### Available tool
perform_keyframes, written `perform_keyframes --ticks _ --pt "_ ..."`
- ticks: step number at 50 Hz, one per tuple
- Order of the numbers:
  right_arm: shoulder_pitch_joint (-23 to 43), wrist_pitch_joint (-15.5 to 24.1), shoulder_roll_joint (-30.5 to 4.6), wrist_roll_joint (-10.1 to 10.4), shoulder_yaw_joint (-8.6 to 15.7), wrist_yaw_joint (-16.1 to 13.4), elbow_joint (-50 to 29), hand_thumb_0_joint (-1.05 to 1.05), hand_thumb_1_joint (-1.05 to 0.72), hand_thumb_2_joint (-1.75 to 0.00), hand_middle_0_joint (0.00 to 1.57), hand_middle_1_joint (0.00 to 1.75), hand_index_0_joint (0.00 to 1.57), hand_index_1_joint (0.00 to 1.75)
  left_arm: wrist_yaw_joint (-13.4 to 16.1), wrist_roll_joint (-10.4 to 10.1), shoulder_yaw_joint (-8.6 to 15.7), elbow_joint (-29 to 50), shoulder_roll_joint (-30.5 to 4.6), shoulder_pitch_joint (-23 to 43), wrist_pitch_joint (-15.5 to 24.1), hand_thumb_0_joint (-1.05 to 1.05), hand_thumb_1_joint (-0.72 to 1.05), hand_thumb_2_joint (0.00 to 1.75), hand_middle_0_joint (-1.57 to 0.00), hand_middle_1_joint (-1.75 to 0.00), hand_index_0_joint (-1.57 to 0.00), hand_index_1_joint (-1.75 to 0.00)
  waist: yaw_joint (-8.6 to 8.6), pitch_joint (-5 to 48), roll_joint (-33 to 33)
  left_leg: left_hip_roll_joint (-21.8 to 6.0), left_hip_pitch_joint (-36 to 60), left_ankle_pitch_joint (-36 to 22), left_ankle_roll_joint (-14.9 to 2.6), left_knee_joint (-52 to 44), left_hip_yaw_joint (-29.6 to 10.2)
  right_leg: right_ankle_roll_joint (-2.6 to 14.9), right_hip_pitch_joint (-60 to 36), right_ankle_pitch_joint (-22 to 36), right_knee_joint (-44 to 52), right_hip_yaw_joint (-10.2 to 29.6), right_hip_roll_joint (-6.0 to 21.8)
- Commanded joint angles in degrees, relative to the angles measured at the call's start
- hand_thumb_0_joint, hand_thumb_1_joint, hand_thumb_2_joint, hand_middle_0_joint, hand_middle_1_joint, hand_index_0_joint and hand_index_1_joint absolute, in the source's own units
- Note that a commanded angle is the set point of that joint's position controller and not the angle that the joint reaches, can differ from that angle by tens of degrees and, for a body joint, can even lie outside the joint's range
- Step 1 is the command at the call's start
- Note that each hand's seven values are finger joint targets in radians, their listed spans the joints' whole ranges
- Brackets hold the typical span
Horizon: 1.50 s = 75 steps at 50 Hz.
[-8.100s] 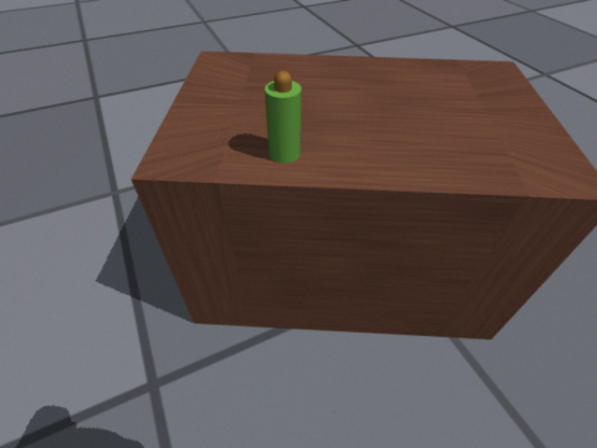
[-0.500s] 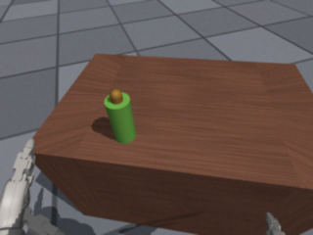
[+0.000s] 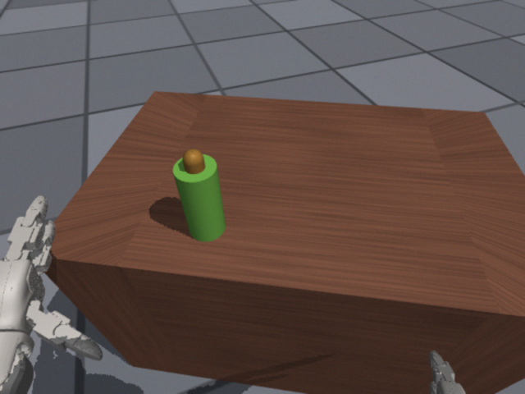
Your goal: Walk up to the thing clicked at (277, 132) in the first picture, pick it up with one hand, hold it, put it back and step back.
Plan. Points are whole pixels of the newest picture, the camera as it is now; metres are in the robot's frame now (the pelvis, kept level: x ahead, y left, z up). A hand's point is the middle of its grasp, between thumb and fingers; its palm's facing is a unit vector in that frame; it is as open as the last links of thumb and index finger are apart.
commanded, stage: go down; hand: left
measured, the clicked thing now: (200, 193) +0.47 +0.16 +0.03
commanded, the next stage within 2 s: none
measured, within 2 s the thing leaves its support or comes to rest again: neither
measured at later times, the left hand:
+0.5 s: hand (71, 212) +0.34 +0.31 +0.12, palm faces +0.09 -1.00 +0.02, open 17.7 cm
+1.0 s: hand (74, 185) +0.39 +0.33 +0.12, palm faces +0.10 -0.99 +0.00, open 17.7 cm
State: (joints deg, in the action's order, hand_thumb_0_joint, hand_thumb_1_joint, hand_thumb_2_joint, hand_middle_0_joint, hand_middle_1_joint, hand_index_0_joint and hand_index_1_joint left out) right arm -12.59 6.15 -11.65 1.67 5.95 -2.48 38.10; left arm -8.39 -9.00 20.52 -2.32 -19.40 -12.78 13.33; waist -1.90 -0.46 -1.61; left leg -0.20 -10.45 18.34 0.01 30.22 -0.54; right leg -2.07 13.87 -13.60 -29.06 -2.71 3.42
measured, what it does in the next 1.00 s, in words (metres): stands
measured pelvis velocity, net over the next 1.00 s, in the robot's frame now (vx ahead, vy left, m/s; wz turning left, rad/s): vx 0.01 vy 0.00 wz -0.02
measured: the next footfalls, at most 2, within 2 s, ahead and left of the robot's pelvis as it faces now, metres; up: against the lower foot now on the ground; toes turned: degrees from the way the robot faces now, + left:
none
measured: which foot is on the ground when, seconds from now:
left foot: down 0.00-1.00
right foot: down 0.00-1.00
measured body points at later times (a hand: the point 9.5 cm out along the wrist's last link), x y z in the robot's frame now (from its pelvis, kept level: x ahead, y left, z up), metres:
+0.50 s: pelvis +0.00 +0.00 +0.00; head +0.00 +0.01 +0.45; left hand +0.33 +0.36 +0.12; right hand +0.15 -0.25 -0.07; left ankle -0.02 +0.12 -0.74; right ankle +0.02 -0.14 -0.74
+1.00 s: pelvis +0.01 +0.00 +0.00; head +0.05 +0.02 +0.44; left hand +0.38 +0.39 +0.13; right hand +0.15 -0.25 -0.08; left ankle -0.02 +0.12 -0.74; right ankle +0.02 -0.14 -0.73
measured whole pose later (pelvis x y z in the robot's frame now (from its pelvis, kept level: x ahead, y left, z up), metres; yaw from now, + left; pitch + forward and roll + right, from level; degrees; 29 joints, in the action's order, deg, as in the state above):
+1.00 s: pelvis +0.01 +0.00 +0.00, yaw -1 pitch +8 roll -1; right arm -13.4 12.4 -14.2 0.5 -2.7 -6.2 35.1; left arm -32.1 -13.7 31.9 -57.0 -40.9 31.4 9.2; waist 3.8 4.3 0.6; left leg -1.3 -22.8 19.1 0.0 33.6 0.1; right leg -2.0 25.3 -12.4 -29.4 -2.0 2.2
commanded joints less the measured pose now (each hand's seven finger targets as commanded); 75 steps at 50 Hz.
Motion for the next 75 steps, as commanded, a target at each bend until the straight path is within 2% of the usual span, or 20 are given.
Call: perform_keyframes --ticks 1,9,11,20,23,28,32,33,40,42,44,50,56,60,62,63,65,67,69,75 --pt "5.97 3.79 -8.50 0.36 1.53 -2.06 -9.87 0.00 0.52 -0.05 0.05 0.05 0.05 0.05 -4.59 -3.45 7.69 5.18 -16.04 20.21 2.17 0.00 -0.59 0.08 -0.04 -0.05 -0.04 -0.05 2.10 7.93 -0.89 0.56 -2.24 -11.15 -0.05 -6.50 0.54 2.07 -5.18 8.00 3.99 -1.18 -2.04" --pt "4.81 5.39 -10.52 0.79 0.68 -3.49 -7.43 0.00 0.53 -0.05 0.05 0.05 0.05 0.05 -14.95 -8.39 11.19 -11.85 -22.96 33.06 -2.35 0.00 -0.59 0.08 -0.04 -0.04 -0.04 -0.05 2.06 10.70 -2.48 0.33 -2.58 -14.62 0.08 -6.87 0.27 2.70 -5.42 10.58 4.15 -1.42 -2.26" --pt "6.16 6.18 -9.16 0.61 -1.55 -3.33 -9.64 0.00 0.53 -0.05 0.05 0.05 0.05 0.05 -16.58 -9.02 11.37 -14.10 -23.30 36.74 -2.83 0.00 -0.58 0.08 -0.04 -0.04 -0.04 -0.04 1.67 13.14 -3.29 0.19 -1.96 -17.17 0.37 -6.61 0.29 2.90 -6.14 12.26 3.69 -1.39 -2.34" --pt "4.35 7.91 -10.13 -0.27 -3.81 -4.21 -11.54 0.00 0.55 -0.05 0.05 0.05 0.05 0.05 -22.20 -9.08 13.66 -26.79 -32.06 50.95 -2.85 0.00 -0.54 0.08 -0.03 -0.03 -0.03 -0.03 2.88 14.19 -4.42 0.34 -1.95 -15.52 0.23 -6.71 0.28 2.86 -3.29 10.91 4.57 -0.90 -2.64" --pt "4.32 8.44 -11.03 -0.59 -3.47 -4.44 -12.43 0.00 0.55 -0.05 0.05 0.05 0.05 0.05 -22.50 -8.75 13.74 -30.60 -33.36 53.41 -2.60 0.00 -0.59 0.07 -0.04 -0.04 -0.04 -0.04 3.33 15.49 -3.29 0.71 -2.33 -13.63 -0.17 -6.27 0.57 2.64 -2.82 10.18 4.98 -0.59 -2.49" --pt "2.82 9.08 -11.84 -1.11 -3.38 -4.64 -12.71 0.00 0.55 -0.05 0.05 0.05 0.05 0.05 -22.11 -7.26 13.49 -34.93 -35.62 57.59 -1.87 0.00 -0.59 0.07 -0.04 -0.03 -0.05 -0.04 4.34 18.10 -4.32 0.12 -1.39 -18.15 0.48 -4.70 0.21 2.91 -1.44 13.12 3.69 -0.63 -2.82" --pt "3.23 9.31 -10.06 -1.05 -4.75 -4.43 -11.19 0.00 0.56 -0.05 0.05 0.05 0.05 0.05 -22.76 -6.90 12.78 -38.15 -36.92 60.52 -0.89 0.00 -0.59 0.07 -0.05 -0.03 -0.05 -0.04 4.66 16.90 -4.07 0.77 -3.80 -14.60 -0.28 -3.91 0.58 2.57 -0.01 11.33 3.80 -0.24 -2.58" --pt "3.38 9.49 -11.88 -1.20 -4.06 -4.58 -13.00 0.00 0.55 -0.05 0.05 0.05 0.05 0.05 -22.75 -6.86 14.34 -38.35 -39.14 61.04 -0.73 0.00 -0.61 0.07 -0.05 -0.04 -0.05 -0.04 4.91 19.76 -4.13 0.58 -2.70 -15.35 -0.14 -3.62 0.35 2.69 -0.17 11.81 3.45 -0.27 -2.67" --pt "3.53 9.69 -12.20 -1.20 -4.25 -4.58 -13.48 0.00 0.55 -0.05 0.05 0.05 0.05 0.05 -23.35 -6.27 14.63 -42.37 -41.43 62.82 -0.51 0.00 -0.61 0.07 -0.05 -0.04 -0.05 -0.04 5.21 21.50 -5.19 0.23 -3.33 -16.18 0.23 -2.22 -0.05 2.91 1.43 11.79 2.26 -0.39 -2.96" --pt "2.50 9.36 -10.06 -1.18 -5.67 -4.35 -10.38 0.00 0.56 -0.05 0.05 0.05 0.05 0.05 -23.34 -6.23 14.17 -42.17 -41.26 64.54 -0.21 0.00 -0.60 0.07 -0.05 -0.04 -0.05 -0.04 4.71 20.36 -6.35 0.13 -4.74 -15.94 0.30 -1.76 -0.06 3.06 2.48 11.40 1.85 -0.39 -3.03" --pt "3.41 9.71 -12.10 -1.19 -4.10 -4.62 -11.95 0.00 0.55 -0.05 0.05 0.05 0.05 0.05 -23.43 -6.42 14.44 -42.63 -41.75 63.97 -0.34 0.00 -0.60 0.07 -0.05 -0.04 -0.05 -0.04 5.11 22.18 -5.60 0.05 -4.02 -18.16 0.28 -1.03 -0.16 2.99 2.24 13.09 1.41 -0.36 -3.07" --pt "1.86 9.46 -11.16 -1.30 -5.03 -4.50 -10.94 0.00 0.55 -0.05 0.05 0.05 0.05 0.05 -24.44 -6.24 15.38 -42.55 -43.32 63.25 -0.41 0.00 -0.57 0.07 -0.05 -0.04 -0.05 -0.04 4.71 24.31 -7.40 -0.58 -2.35 -26.76 0.81 1.38 -0.54 3.19 3.38 17.16 0.04 -0.54 -3.24" --pt "2.00 9.42 -11.42 -1.30 -4.70 -4.41 -10.84 0.00 0.55 -0.05 0.05 0.05 0.05 0.05 -25.17 -6.19 15.25 -41.93 -43.34 64.11 -0.78 0.00 -0.55 0.08 -0.05 -0.03 -0.05 -0.04 5.26 24.53 -7.82 -0.66 -1.83 -28.58 0.81 2.25 -0.53 3.21 4.22 17.95 -0.77 -0.60 -3.19" --pt "0.44 9.34 -11.36 -1.54 -5.02 -4.34 -10.82 0.00 0.55 -0.05 0.05 0.05 0.05 0.05 -25.40 -5.78 15.93 -43.61 -44.50 63.64 -1.11 0.00 -0.56 0.07 -0.05 -0.03 -0.05 -0.04 5.60 24.42 -6.15 -0.54 -3.56 -27.74 0.48 2.82 -0.58 3.10 4.11 18.44 -1.18 -0.34 -3.09" --pt "2.20 9.70 -11.84 -1.33 -4.63 -4.48 -14.12 0.00 0.55 -0.05 0.05 0.05 0.05 0.05 -25.88 -6.01 14.22 -41.63 -43.17 66.95 -0.77 0.00 -0.56 0.07 -0.05 -0.03 -0.05 -0.04 6.39 24.49 -6.14 -0.22 -3.43 -26.12 0.25 2.85 -0.37 2.98 4.25 18.08 -1.13 -0.30 -3.01" --pt "0.71 9.32 -11.36 -1.32 -4.65 -4.59 -11.49 0.00 0.55 -0.05 0.05 0.05 0.05 0.05 -25.72 -5.92 16.95 -44.45 -45.87 64.06 -1.07 0.00 -0.55 0.08 -0.04 -0.04 -0.04 -0.04 5.64 23.59 -6.29 0.10 -4.87 -25.26 0.18 3.01 -0.21 2.83 3.91 17.99 -1.28 -0.26 -2.79" --pt "0.59 9.63 -11.50 -1.36 -5.25 -4.44 -13.91 0.00 0.55 -0.05 0.05 0.05 0.05 0.05 -25.88 -5.67 15.34 -44.97 -44.42 64.62 -1.38 0.00 -0.57 0.08 -0.05 -0.03 -0.05 -0.04 6.29 23.59 -5.54 -0.07 -4.57 -24.45 0.17 2.87 -0.36 3.00 4.60 17.21 -1.57 -0.43 -2.96" --pt "-0.30 9.63 -12.73 -1.43 -3.97 -4.61 -13.72 0.00 0.54 -0.05 0.05 0.05 0.05 0.05 -26.14 -5.74 15.55 -44.44 -45.31 66.36 -1.14 0.00 -0.59 0.07 -0.05 -0.04 -0.05 -0.04 6.71 23.37 -7.34 -0.30 -4.17 -24.52 0.46 3.04 -0.45 3.16 6.66 16.15 -1.90 -0.43 -3.01" --pt "-1.13 9.75 -11.00 -1.44 -5.61 -4.13 -12.76 0.00 0.54 -0.05 0.05 0.05 0.05 0.05 -26.20 -5.56 15.11 -44.59 -45.25 67.56 -1.26 0.00 -0.59 0.07 -0.05 -0.04 -0.05 -0.04 6.20 22.88 -8.82 -0.75 -4.06 -24.87 0.80 3.29 -0.87 3.40 8.26 14.65 -2.30 -0.73 -3.28" --pt "0.90 10.09 -11.92 -1.68 -5.21 -4.17 -14.10 0.00 0.54 -0.05 0.05 0.05 0.05 0.05 -26.02 -5.13 15.75 -45.17 -47.45 70.46 -1.02 0.00 -0.59 0.07 -0.05 -0.03 -0.04 -0.04 6.43 25.26 -9.61 -0.73 -4.56 -24.51 0.78 4.61 -1.05 3.38 8.81 14.18 -3.12 -0.51 -3.19"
